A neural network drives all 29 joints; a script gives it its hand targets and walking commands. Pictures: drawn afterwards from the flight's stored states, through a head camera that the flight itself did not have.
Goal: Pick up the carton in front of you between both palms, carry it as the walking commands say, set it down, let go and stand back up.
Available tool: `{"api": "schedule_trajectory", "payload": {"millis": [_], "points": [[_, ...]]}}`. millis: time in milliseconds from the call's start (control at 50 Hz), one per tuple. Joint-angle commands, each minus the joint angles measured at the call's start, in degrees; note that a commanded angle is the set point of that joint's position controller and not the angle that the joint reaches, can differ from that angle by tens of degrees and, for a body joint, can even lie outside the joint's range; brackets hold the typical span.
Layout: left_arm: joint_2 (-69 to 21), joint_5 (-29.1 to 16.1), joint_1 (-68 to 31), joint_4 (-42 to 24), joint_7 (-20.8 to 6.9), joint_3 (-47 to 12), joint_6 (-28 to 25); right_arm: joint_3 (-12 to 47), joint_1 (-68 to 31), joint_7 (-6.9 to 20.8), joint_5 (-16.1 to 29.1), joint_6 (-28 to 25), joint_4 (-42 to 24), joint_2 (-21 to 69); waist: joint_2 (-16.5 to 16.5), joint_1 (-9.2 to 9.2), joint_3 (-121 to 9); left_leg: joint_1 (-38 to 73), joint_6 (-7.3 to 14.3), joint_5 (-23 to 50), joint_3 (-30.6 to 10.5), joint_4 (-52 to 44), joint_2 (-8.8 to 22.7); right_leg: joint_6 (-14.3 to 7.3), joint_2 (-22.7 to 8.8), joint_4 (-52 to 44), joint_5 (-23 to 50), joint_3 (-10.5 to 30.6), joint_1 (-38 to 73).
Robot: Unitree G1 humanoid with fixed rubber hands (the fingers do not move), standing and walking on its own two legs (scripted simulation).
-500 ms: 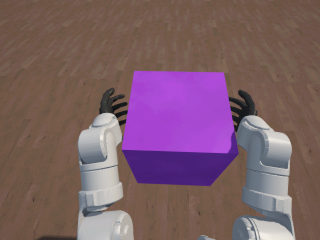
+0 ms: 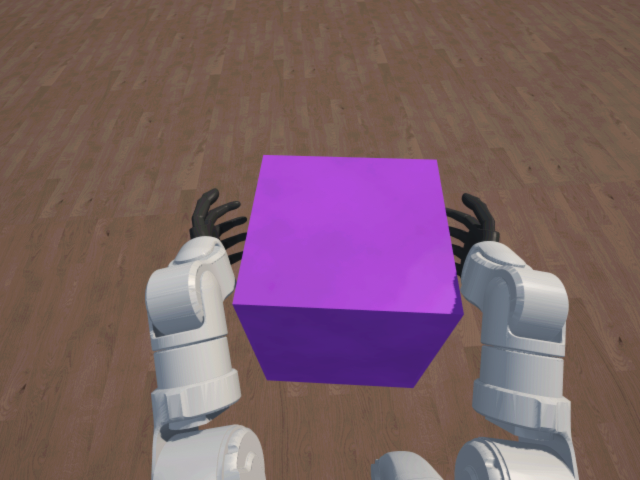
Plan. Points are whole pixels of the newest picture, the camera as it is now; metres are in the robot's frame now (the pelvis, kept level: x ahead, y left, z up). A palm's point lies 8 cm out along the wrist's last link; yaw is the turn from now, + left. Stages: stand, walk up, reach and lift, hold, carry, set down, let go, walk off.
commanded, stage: carry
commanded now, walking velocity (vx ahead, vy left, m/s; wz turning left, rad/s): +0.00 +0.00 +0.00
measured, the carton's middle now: (343, 280) +0.35 -0.03 +0.05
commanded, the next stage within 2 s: none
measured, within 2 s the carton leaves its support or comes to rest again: neither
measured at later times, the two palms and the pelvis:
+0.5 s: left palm (199, 136) +0.51 +0.15 +0.17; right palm (418, 119) +0.53 -0.15 +0.16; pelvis +0.19 -0.02 +0.02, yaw +2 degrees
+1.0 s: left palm (200, 146) +0.54 +0.16 +0.14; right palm (406, 133) +0.55 -0.14 +0.13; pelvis +0.22 -0.01 +0.02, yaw +2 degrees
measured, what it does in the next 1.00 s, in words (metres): climbs: right foot, then left foot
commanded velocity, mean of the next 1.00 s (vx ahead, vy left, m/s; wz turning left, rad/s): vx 0.00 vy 0.00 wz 0.00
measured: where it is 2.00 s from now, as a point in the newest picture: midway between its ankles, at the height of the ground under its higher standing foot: outside the picture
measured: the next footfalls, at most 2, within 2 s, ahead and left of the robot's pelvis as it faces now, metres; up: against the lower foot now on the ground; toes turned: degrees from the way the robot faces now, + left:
right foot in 0.18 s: +0.27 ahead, -0.10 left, +0.02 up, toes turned -5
left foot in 0.40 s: +0.21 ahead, +0.08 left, +0.02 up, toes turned +5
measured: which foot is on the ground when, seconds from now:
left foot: down 0.00-0.18, up 0.20-0.38, down 0.40-1.00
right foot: up 0.00-0.16, down 0.18-1.00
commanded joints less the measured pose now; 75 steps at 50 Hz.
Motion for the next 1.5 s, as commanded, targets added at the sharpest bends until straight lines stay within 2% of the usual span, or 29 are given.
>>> {"api": "schedule_trajectory", "payload": {"millis": [0, 100, 120, 140, 160, 180, 200, 220, 260, 280, 340, 400, 420, 440, 480, 560, 620, 720, 740, 820, 900, 940, 980, 1040, 1080, 1120, 1280, 1360, 1480], "points": [[-35.9, -5.5, -30.9, -4.3, 0.2, -31.7, -1.5, 37.9, -41.1, 1.8, 14.2, -3.0, -9.3, 43.7, 5.0, 2.97, -21.5, 24.9, 9.3, 27.7, -20.4, -9.8, 16.0, 0.1, -0.7, -7.3, 3.1, -0.6, -8.8], [-34.2, -8.9, -28.7, -7.1, 0.2, -34.1, -1.8, 37.4, -35.8, 1.0, 14.4, -3.1, -11.5, 39.2, 10.4, 3.88, -22.6, 21.5, 4.2, 47.5, -7.6, -3.3, 11.8, 0.3, 3.6, -36.1, 11.7, -6.9, 7.5], [-33.1, -9.1, -29.0, -8.4, 0.4, -34.5, -1.7, 35.7, -31.2, 0.7, 12.5, -2.3, -8.5, 38.1, 7.4, 5.08, -24.7, 20.0, 1.9, 48.9, -2.7, 1.0, 10.5, -0.2, 4.6, -40.5, 19.8, -10.7, 16.2], [-32.7, -9.2, -27.0, -6.6, 0.2, -34.1, -1.3, 35.2, -30.8, 0.2, 11.1, -2.4, -9.7, 35.3, 6.1, 7.30, -28.7, 16.0, -0.3, 45.8, -1.0, 7.7, 8.5, -1.6, 3.1, -43.2, 22.0, -8.2, 27.4], [-31.6, -8.9, -26.4, -6.4, -0.1, -33.7, -0.9, 34.5, -31.3, -0.5, 10.0, -2.0, -10.1, 34.5, 1.4, 8.83, -31.1, 4.2, -2.5, 30.5, -1.5, 13.4, 7.5, -5.4, -5.6, -41.9, 34.9, 3.8, 39.1], [-29.6, -8.4, -26.4, -6.2, 0.3, -33.5, -0.4, 34.3, -31.8, -0.7, 9.9, -1.5, -10.1, 35.2, -9.8, 9.26, -33.9, -4.7, -4.8, -4.8, -1.8, 23.6, 0.0, -10.4, -17.7, -43.8, 51.0, 23.0, 47.4], [-29.7, -8.0, -26.7, -4.1, 0.6, -32.9, 0.3, 32.5, -30.8, -1.2, 7.6, -0.7, -6.8, 33.5, -12.8, 8.74, -32.2, -7.3, -3.6, -13.2, -6.6, 28.9, -1.0, -15.1, -20.8, -45.6, 55.4, 26.8, 47.0], [-30.5, -9.7, -26.7, -6.4, 0.2, -34.3, 0.2, 31.7, -28.4, -0.9, 7.9, -0.5, -6.2, 34.9, -6.4, 8.14, -31.1, -7.9, -3.2, -14.6, -8.4, 31.6, 0.4, -15.5, -19.4, -45.7, 51.8, 25.8, 45.0], [-34.8, -13.0, -31.8, -7.1, -1.1, -36.3, -0.2, 29.9, -29.1, -0.9, 6.6, -0.1, -3.3, 37.1, -9.2, 7.65, -27.2, -8.2, -3.4, -13.2, -7.7, 23.0, 1.9, -11.1, -15.1, -46.3, 52.6, 17.1, 40.2], [-37.5, -14.4, -34.0, -8.8, -1.8, -38.3, -0.1, 28.9, -30.8, -0.9, 5.8, -0.7, -4.6, 38.2, -5.2, 6.60, -27.7, -4.6, -3.2, -13.4, -8.0, 17.0, 2.5, -9.6, -14.2, -46.3, 49.9, 14.1, 39.3], [-40.9, -16.0, -35.0, -11.3, -2.6, -40.6, -1.1, 30.6, -32.8, 0.0, 7.0, -1.8, -7.6, 40.2, -4.9, 7.28, -29.8, 5.3, -3.3, -5.5, -3.7, -3.0, 0.0, -7.2, -11.3, -45.0, 39.7, 6.7, 36.6], [-35.9, -12.6, -33.2, -9.5, -1.5, -38.4, -1.3, 30.6, -32.0, -0.1, 5.8, -2.1, -6.6, 37.8, -2.3, 6.32, -28.4, 18.8, -2.5, 11.2, -11.4, -7.8, 6.8, -2.6, -6.2, -42.7, 24.8, 2.3, 25.8], [-36.0, -11.8, -30.9, -6.7, -1.2, -38.4, -0.8, 30.5, -31.0, -0.2, 5.7, -1.6, -5.9, 35.0, 5.2, 7.39, -27.3, 18.8, -0.8, 18.0, -15.3, -8.6, 11.8, -1.9, -4.9, -41.4, 11.9, 0.7, 23.0], [-35.6, -11.1, -32.1, -4.1, -1.1, -38.6, -0.1, 29.4, -31.8, -0.6, 3.9, -1.4, -4.7, 33.4, 6.6, 7.03, -23.4, 17.3, -0.8, 22.2, -11.7, -6.6, 10.5, -1.5, -3.8, -43.7, 13.7, -0.3, 21.9], [-36.6, -10.8, -30.8, -2.8, -1.2, -36.5, 0.6, 30.5, -31.5, -0.5, 3.9, -0.6, -4.5, 34.6, 0.7, 5.85, -24.6, 17.5, -1.3, 32.0, -10.7, -2.7, 9.7, -0.6, -5.2, -41.2, 27.1, 0.5, 25.0], [-35.2, -8.0, -30.2, 0.4, -0.4, -34.3, 1.3, 28.7, -31.1, -0.4, 4.6, 0.3, 0.4, 36.1, -0.8, 6.67, -24.4, 14.9, -1.5, 23.8, -8.6, -1.2, 6.6, -2.0, -7.1, -40.2, 36.8, 1.7, 29.5], [-35.9, -5.6, -28.7, 4.4, 0.1, -31.0, 1.2, 27.7, -31.1, -0.2, 3.9, 0.4, 4.0, 37.2, -2.7, 7.02, -22.2, 13.2, -1.3, 17.0, -9.5, -4.1, 7.2, -2.7, -6.4, -41.7, 30.2, 1.3, 30.2], [-41.0, -3.7, -29.7, 10.9, -0.4, -30.2, -0.4, 27.7, -33.9, 0.8, 3.7, -2.0, 7.3, 42.7, -0.2, 6.70, -21.0, 13.7, -1.6, 23.3, -9.9, -5.7, 7.3, -2.6, -6.4, -40.6, 32.0, 0.6, 30.1], [-42.9, -4.3, -31.1, 9.5, -0.6, -31.4, -1.1, 27.6, -33.0, 1.0, 3.3, -2.5, 8.6, 43.5, 2.5, 6.70, -20.4, 16.5, -1.7, 26.0, -9.0, -3.9, 7.4, -2.0, -6.0, -41.0, 31.2, 0.8, 28.1], [-47.7, -6.7, -33.3, 6.9, -2.1, -34.7, -3.8, 30.6, -36.4, 1.5, 3.9, -5.1, 4.5, 47.6, 0.2, 6.88, -21.6, 16.7, -1.7, 20.3, -9.2, -5.5, 8.0, -2.2, -6.1, -42.4, 26.2, 0.9, 29.5], [-45.8, -5.7, -29.2, 7.7, -1.8, -34.9, -5.2, 31.9, -34.1, 1.3, 4.0, -6.8, 2.3, 44.6, -0.2, 6.59, -21.8, 18.1, -1.2, 26.0, -9.0, -4.9, 8.2, -2.4, -6.5, -41.4, 32.1, 1.0, 29.6], [-46.4, -7.9, -30.3, 3.7, -1.9, -37.7, -5.8, 30.6, -31.1, 1.3, 4.5, -7.3, 2.0, 45.0, 4.5, 6.29, -25.4, 20.9, -1.6, 29.3, -8.9, -5.0, 8.8, -2.4, -6.0, -40.0, 27.7, -0.2, 30.5], [-43.6, -6.3, -29.4, 4.7, -1.6, -36.8, -6.0, 31.9, -30.0, 1.2, 3.2, -7.0, 3.7, 44.5, -0.3, 6.23, -22.7, 18.9, -0.5, 25.3, -10.0, -6.6, 8.7, -2.4, -6.2, -41.9, 25.4, 0.5, 29.4], [-43.4, -6.2, -25.6, 6.6, -1.5, -36.1, -5.5, 31.1, -28.2, 1.2, 3.1, -6.9, 3.0, 42.6, 1.6, 6.25, -22.4, 19.0, -1.2, 30.2, -9.6, -4.9, 8.3, -2.0, -5.9, -41.3, 30.1, 0.0, 30.4], [-43.6, -6.0, -26.5, 6.4, -1.7, -35.6, -5.4, 31.7, -29.9, 1.2, 3.7, -6.9, 2.1, 42.7, -0.9, 6.19, -20.1, 17.3, -0.8, 25.6, -9.8, -6.9, 8.7, -1.7, -5.6, -42.0, 26.5, -0.3, 30.3], [-42.9, -5.7, -24.1, 8.4, -1.3, -35.5, -4.9, 30.3, -28.8, 0.9, 2.9, -6.4, 3.3, 40.8, 2.1, 6.42, -19.5, 18.5, -1.2, 25.5, -8.7, -6.4, 8.1, -1.7, -5.8, -43.0, 25.9, -0.2, 28.5], [-41.7, -4.6, -25.1, 6.2, -1.3, -34.6, -4.7, 30.4, -28.3, 1.1, 3.1, -6.1, 4.8, 41.6, 1.3, 6.07, -14.6, 14.4, -1.1, 10.0, -9.5, -10.2, 7.8, -1.5, -6.1, -47.3, 16.2, 0.8, 27.6], [-43.1, -5.6, -26.6, 7.3, -1.2, -35.5, -4.9, 31.3, -29.6, 1.0, 3.2, -6.3, 3.7, 42.9, -1.7, 6.65, -17.4, 15.3, -0.6, 10.9, -9.5, -9.9, 7.8, -1.8, -6.1, -47.0, 18.2, 1.0, 28.0], [-43.5, -6.0, -27.6, 6.0, -1.3, -35.9, -5.0, 30.4, -29.3, 0.6, 2.8, -6.6, 3.6, 42.7, 2.0, 6.16, -17.6, 15.6, -0.8, 14.5, -9.2, -11.0, 7.5, -1.6, -5.4, -44.9, 17.3, -0.4, 28.4]]}}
